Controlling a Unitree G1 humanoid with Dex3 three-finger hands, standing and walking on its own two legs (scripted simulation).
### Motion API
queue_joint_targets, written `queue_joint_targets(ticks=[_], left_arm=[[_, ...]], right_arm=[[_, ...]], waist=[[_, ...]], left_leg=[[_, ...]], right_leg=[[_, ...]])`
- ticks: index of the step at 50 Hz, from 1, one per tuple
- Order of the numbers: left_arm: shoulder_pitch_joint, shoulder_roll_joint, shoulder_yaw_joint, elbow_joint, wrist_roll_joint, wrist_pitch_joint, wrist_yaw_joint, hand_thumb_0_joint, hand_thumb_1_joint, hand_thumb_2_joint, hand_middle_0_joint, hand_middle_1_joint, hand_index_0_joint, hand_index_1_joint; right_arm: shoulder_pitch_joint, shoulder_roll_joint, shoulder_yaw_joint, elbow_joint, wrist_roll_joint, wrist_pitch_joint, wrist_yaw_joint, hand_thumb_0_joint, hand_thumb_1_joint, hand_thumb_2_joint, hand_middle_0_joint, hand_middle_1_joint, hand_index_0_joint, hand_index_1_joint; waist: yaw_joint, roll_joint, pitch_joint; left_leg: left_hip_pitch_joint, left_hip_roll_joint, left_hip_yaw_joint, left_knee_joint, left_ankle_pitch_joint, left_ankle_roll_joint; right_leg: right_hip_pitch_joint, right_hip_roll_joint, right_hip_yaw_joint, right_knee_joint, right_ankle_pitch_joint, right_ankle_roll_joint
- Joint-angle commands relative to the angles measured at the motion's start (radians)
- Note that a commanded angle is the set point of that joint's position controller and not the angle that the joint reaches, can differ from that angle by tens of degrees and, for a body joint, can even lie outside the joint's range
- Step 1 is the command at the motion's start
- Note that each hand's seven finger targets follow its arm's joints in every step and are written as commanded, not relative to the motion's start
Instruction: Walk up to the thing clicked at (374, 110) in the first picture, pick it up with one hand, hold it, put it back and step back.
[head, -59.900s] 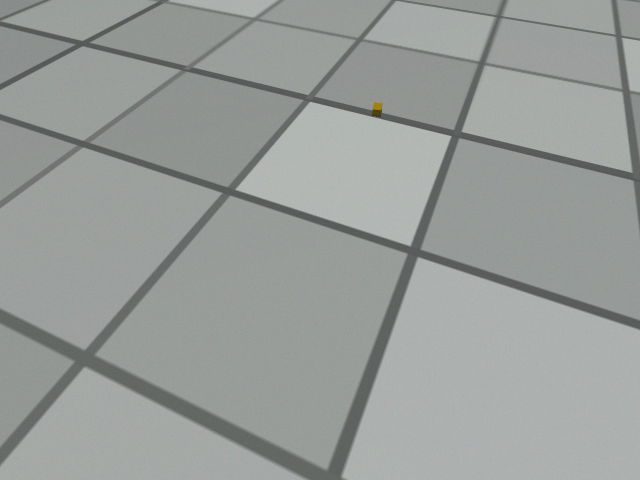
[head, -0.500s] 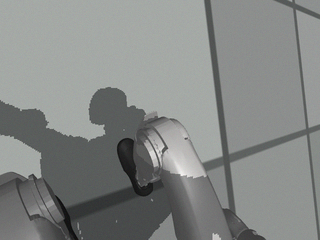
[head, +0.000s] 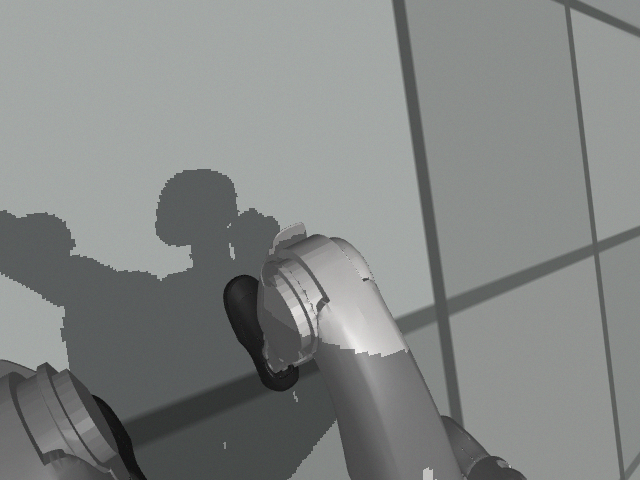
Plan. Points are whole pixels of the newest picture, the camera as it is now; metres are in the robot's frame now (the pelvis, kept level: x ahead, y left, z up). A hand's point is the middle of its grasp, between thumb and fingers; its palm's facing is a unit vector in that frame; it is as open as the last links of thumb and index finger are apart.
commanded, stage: rest palm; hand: left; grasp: from above
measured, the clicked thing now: out of the picture +0.54 +0.32 -0.30
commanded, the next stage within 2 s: close in 0.38 s
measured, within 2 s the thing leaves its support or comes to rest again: neither
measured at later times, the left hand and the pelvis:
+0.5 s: hand out of the picture +0.51 +0.30 -0.26, palm faces -0.46 -0.10 -0.88, open 9.3 cm; pelvis +0.00 +0.00 +0.00, yaw +0 degrees
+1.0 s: hand out of the picture +0.52 +0.30 -0.25, palm faces -0.46 -0.10 -0.88, open 7.8 cm; pelvis +0.00 +0.00 +0.00, yaw +0 degrees
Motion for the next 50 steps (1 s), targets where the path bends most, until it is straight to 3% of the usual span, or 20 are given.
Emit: queue_joint_targets(ticks=[1,4,7,10,15,16,18,21,24,25,28,33,35,36,38,39,40,46,48,50], left_arm=[[-0.252,0.196,0.024,-0.136,-0.017,-0.011,0.038,0.000,0.118,0.466,-0.581,-0.549,-0.602,-0.528],[-0.217,0.196,0.013,-0.113,-0.020,-0.012,0.034,0.000,0.120,0.463,-0.584,-0.546,-0.605,-0.525],[-0.256,0.242,0.043,-0.166,-0.027,-0.023,0.042,0.000,0.146,0.444,-0.608,-0.513,-0.626,-0.495],[-0.222,0.202,0.025,-0.130,-0.030,-0.026,0.045,0.000,0.148,0.439,-0.605,-0.516,-0.625,-0.496],[-0.259,0.208,0.021,-0.162,-0.029,-0.030,0.053,0.000,0.165,0.447,-0.638,-0.486,-0.649,-0.476],[-0.230,0.186,0.005,-0.121,-0.029,-0.027,0.048,0.000,0.166,0.447,-0.633,-0.498,-0.647,-0.484],[-0.231,0.191,0.001,-0.117,-0.028,-0.026,0.052,0.000,0.183,0.428,-0.637,-0.497,-0.654,-0.479],[-0.256,0.210,0.015,-0.159,-0.023,-0.026,0.057,0.000,0.202,0.438,-0.655,-0.490,-0.670,-0.475],[-0.219,0.166,0.000,-0.122,-0.033,-0.022,0.050,0.000,0.226,0.430,-0.662,-0.496,-0.681,-0.476],[-0.196,0.160,-0.012,-0.086,-0.032,-0.017,0.049,0.000,0.251,0.371,-0.675,-0.467,-0.701,-0.441],[-0.241,0.215,0.009,-0.132,-0.028,-0.020,0.053,0.000,0.294,0.334,-0.705,-0.447,-0.735,-0.417],[-0.226,0.190,-0.004,-0.127,-0.031,-0.021,0.049,0.000,0.350,0.284,-0.735,-0.425,-0.772,-0.387],[-0.285,0.211,0.019,-0.203,-0.023,-0.023,0.052,0.000,0.360,0.280,-0.752,-0.399,-0.785,-0.367],[-0.233,0.191,0.003,-0.140,-0.024,-0.017,0.048,0.000,0.361,0.274,-0.754,-0.398,-0.787,-0.365],[-0.262,0.207,0.017,-0.179,-0.025,-0.018,0.051,0.000,0.389,0.255,-0.764,-0.392,-0.801,-0.354],[-0.225,0.186,0.000,-0.117,-0.028,-0.010,0.048,0.000,0.396,0.249,-0.775,-0.384,-0.812,-0.348],[-0.239,0.188,0.005,-0.153,-0.029,-0.011,0.041,0.000,0.428,0.226,-0.789,-0.375,-0.830,-0.333],[-0.237,0.207,0.012,-0.141,-0.034,-0.009,0.030,0.000,0.480,0.183,-0.835,-0.329,-0.876,-0.288],[-0.224,0.180,-0.003,-0.135,-0.037,-0.011,0.021,0.000,0.492,0.173,-0.844,-0.312,-0.885,-0.272],[-0.210,0.164,-0.022,-0.110,-0.044,-0.015,0.019,0.000,0.503,0.175,-0.862,-0.303,-0.900,-0.266]], right_arm=[[0.222,-0.360,-0.103,0.030,-0.003,0.018,-0.018,0.000,-0.917,-0.908,0.199,0.300,0.199,0.300],[0.215,-0.357,-0.093,0.014,-0.004,0.015,-0.020,0.000,-0.918,-0.908,0.199,0.300,0.199,0.300],[0.227,-0.362,-0.091,0.018,-0.005,0.015,-0.023,0.000,-0.915,-0.907,0.199,0.300,0.199,0.300],[0.225,-0.360,-0.094,0.023,-0.008,0.015,-0.023,0.000,-0.917,-0.908,0.199,0.300,0.199,0.300],[0.225,-0.353,-0.094,0.036,-0.008,0.018,-0.024,0.000,-0.918,-0.909,0.199,0.300,0.199,0.300],[0.218,-0.350,-0.092,0.034,-0.009,0.013,-0.024,0.000,-0.918,-0.909,0.199,0.300,0.199,0.300],[0.221,-0.353,-0.091,0.032,-0.009,0.016,-0.024,0.000,-0.917,-0.909,0.199,0.300,0.199,0.300],[0.218,-0.351,-0.093,0.037,-0.007,0.017,-0.024,0.000,-0.917,-0.909,0.199,0.300,0.199,0.300],[0.213,-0.356,-0.094,0.038,-0.010,0.017,-0.019,0.000,-0.917,-0.909,0.199,0.300,0.199,0.300],[0.205,-0.355,-0.093,0.032,-0.010,0.018,-0.022,0.000,-0.908,-0.904,0.199,0.300,0.199,0.300],[0.206,-0.350,-0.091,0.032,-0.007,0.021,-0.024,0.000,-0.908,-0.904,0.199,0.300,0.199,0.300],[0.206,-0.356,-0.089,0.028,-0.010,0.017,-0.025,0.000,-0.906,-0.903,0.199,0.300,0.199,0.300],[0.211,-0.363,-0.093,0.032,-0.011,0.017,-0.026,0.000,-0.907,-0.904,0.199,0.300,0.199,0.300],[0.201,-0.350,-0.087,0.024,-0.011,0.015,-0.025,0.000,-0.908,-0.904,0.199,0.300,0.199,0.300],[0.210,-0.357,-0.091,0.030,-0.009,0.018,-0.023,0.000,-0.906,-0.904,0.199,0.300,0.199,0.300],[0.200,-0.355,-0.088,0.021,-0.010,0.016,-0.025,0.000,-0.906,-0.904,0.199,0.300,0.199,0.300],[0.209,-0.359,-0.089,0.028,-0.010,0.015,-0.024,0.000,-0.904,-0.903,0.199,0.300,0.200,0.300],[0.213,-0.356,-0.090,0.027,-0.007,0.017,-0.028,0.000,-0.903,-0.902,0.199,0.300,0.200,0.300],[0.216,-0.359,-0.088,0.029,-0.006,0.019,-0.026,0.000,-0.904,-0.903,0.199,0.300,0.200,0.300],[0.202,-0.362,-0.086,0.020,-0.006,0.021,-0.028,0.000,-0.905,-0.903,0.199,0.300,0.200,0.300]], waist=[[-0.071,0.629,-0.666],[-0.072,0.575,-0.637],[-0.070,0.592,-0.675],[-0.080,0.599,-0.646],[-0.070,0.619,-0.681],[-0.074,0.596,-0.642],[-0.082,0.586,-0.629],[-0.064,0.613,-0.667],[-0.080,0.615,-0.620],[-0.078,0.575,-0.618],[-0.062,0.590,-0.659],[-0.079,0.599,-0.624],[-0.070,0.655,-0.687],[-0.070,0.627,-0.646],[-0.072,0.637,-0.656],[-0.073,0.587,-0.625],[-0.082,0.601,-0.617],[-0.066,0.587,-0.647],[-0.078,0.590,-0.635],[-0.085,0.555,-0.609]], left_leg=[[0.569,0.058,0.042,-0.271,0.380,-0.050],[0.509,0.049,0.063,-0.256,0.319,-0.031],[0.524,0.051,0.058,-0.263,0.311,-0.030],[0.535,0.054,0.052,-0.265,0.311,-0.034],[0.553,0.057,0.049,-0.269,0.337,-0.038],[0.534,0.055,0.055,-0.256,0.312,-0.033],[0.514,0.053,0.058,-0.269,0.297,-0.030],[0.543,0.056,0.051,-0.268,0.329,-0.036],[0.551,0.060,0.039,-0.265,0.348,-0.045],[0.532,0.057,0.048,-0.268,0.329,-0.038],[0.519,0.055,0.056,-0.276,0.314,-0.032],[0.542,0.057,0.048,-0.277,0.302,-0.036],[0.615,0.064,0.025,-0.277,0.365,-0.052],[0.575,0.059,0.042,-0.271,0.332,-0.042],[0.565,0.060,0.038,-0.276,0.340,-0.045],[0.533,0.056,0.048,-0.274,0.305,-0.037],[0.536,0.056,0.048,-0.266,0.312,-0.038],[0.527,0.055,0.049,-0.275,0.305,-0.034],[0.552,0.056,0.043,-0.265,0.335,-0.038],[0.511,0.054,0.046,-0.266,0.303,-0.032]], right_leg=[[0.418,0.020,-0.123,-0.131,0.239,-0.098],[0.444,0.029,-0.117,-0.140,0.217,-0.095],[0.463,0.026,-0.119,-0.144,0.216,-0.091],[0.439,0.028,-0.125,-0.139,0.209,-0.094],[0.460,0.029,-0.129,-0.136,0.234,-0.092],[0.429,0.031,-0.126,-0.138,0.213,-0.092],[0.458,0.036,-0.129,-0.149,0.209,-0.090],[0.446,0.031,-0.128,-0.141,0.230,-0.092],[0.402,0.028,-0.135,-0.143,0.219,-0.095],[0.433,0.034,-0.133,-0.151,0.220,-0.094],[0.480,0.034,-0.126,-0.149,0.222,-0.092],[0.428,0.034,-0.132,-0.149,0.196,-0.094],[0.404,0.022,-0.132,-0.139,0.224,-0.098],[0.411,0.024,-0.124,-0.140,0.213,-0.096],[0.422,0.023,-0.126,-0.143,0.222,-0.097],[0.422,0.029,-0.126,-0.147,0.203,-0.095],[0.401,0.026,-0.126,-0.152,0.201,-0.094],[0.437,0.028,-0.122,-0.149,0.207,-0.094],[0.413,0.026,-0.127,-0.146,0.218,-0.094],[0.432,0.032,-0.131,-0.154,0.202,-0.093]])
